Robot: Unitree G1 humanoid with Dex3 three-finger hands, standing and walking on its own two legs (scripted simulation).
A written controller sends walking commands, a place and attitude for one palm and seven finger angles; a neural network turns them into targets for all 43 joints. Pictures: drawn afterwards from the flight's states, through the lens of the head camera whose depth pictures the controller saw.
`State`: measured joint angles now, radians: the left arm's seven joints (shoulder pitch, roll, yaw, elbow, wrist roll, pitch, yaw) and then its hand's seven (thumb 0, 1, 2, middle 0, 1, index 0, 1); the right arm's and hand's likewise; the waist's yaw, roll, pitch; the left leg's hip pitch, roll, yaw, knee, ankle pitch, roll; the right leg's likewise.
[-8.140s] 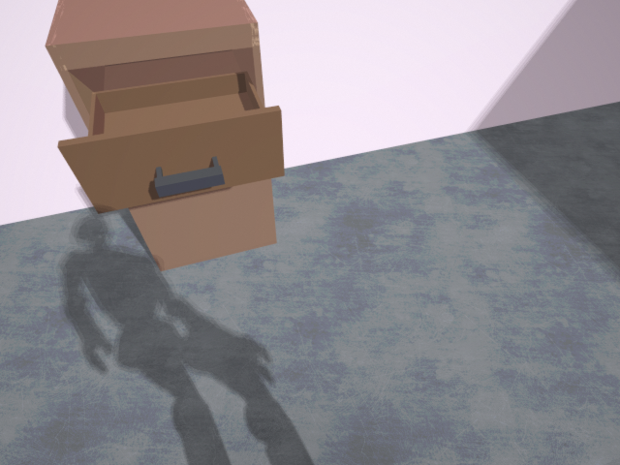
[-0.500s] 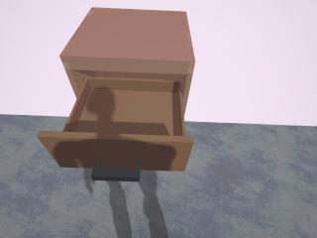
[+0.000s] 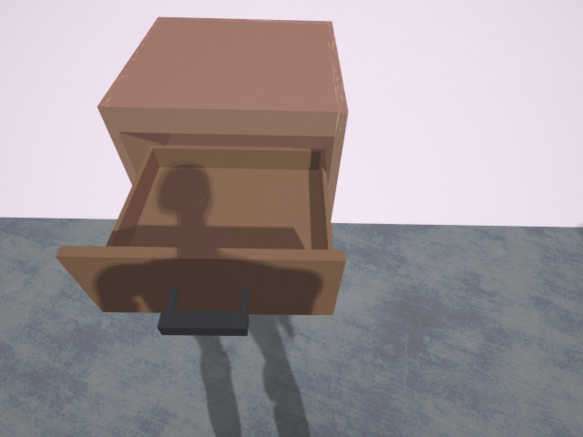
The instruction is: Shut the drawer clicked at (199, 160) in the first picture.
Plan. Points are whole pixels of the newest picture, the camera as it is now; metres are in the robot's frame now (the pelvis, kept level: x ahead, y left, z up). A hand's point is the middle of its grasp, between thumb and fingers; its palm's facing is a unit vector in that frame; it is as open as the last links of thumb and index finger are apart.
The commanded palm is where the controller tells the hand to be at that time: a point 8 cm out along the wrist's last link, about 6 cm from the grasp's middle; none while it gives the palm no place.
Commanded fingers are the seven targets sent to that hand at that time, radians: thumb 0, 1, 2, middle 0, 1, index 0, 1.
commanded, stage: raise the hand and make a fist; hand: left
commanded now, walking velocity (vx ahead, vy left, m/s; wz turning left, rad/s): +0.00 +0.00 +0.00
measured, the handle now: (207, 308) +0.31 +0.16 -0.05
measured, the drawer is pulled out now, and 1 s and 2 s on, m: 0.30 0.30 0.30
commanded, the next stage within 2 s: bring the fist close to the handle in 1.80 s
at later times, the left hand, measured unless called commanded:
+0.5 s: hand out of the picture +0.13 +0.12 -0.02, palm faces +0.06 -1.00 -0.05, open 5.0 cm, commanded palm +0.10 +0.19 -0.02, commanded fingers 0.00 0.90 0.90 -0.82 -0.97 -0.82 -0.97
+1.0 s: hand out of the picture +0.13 +0.12 +0.01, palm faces +0.04 -1.00 -0.01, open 3.1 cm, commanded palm +0.09 +0.17 +0.02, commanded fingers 0.00 0.90 0.90 -1.32 -1.51 -1.32 -1.51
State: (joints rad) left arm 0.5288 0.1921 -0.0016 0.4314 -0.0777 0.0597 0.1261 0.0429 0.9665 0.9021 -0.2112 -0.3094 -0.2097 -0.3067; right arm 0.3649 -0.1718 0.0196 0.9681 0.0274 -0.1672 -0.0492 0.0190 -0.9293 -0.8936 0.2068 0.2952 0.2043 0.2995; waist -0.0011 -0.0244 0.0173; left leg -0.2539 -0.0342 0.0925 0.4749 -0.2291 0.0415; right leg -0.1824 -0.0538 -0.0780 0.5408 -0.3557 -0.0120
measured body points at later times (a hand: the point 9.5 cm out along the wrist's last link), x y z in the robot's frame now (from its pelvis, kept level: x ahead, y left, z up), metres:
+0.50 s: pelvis -0.06 -0.05 -0.09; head -0.02 -0.05 +0.36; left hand +0.12 +0.18 -0.01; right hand +0.18 -0.24 -0.14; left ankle +0.02 +0.09 -0.74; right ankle -0.05 -0.11 -0.74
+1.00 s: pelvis -0.03 -0.02 -0.06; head +0.00 -0.02 +0.39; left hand +0.12 +0.18 +0.02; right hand +0.16 -0.27 -0.13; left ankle +0.02 +0.09 -0.74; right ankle -0.05 -0.11 -0.74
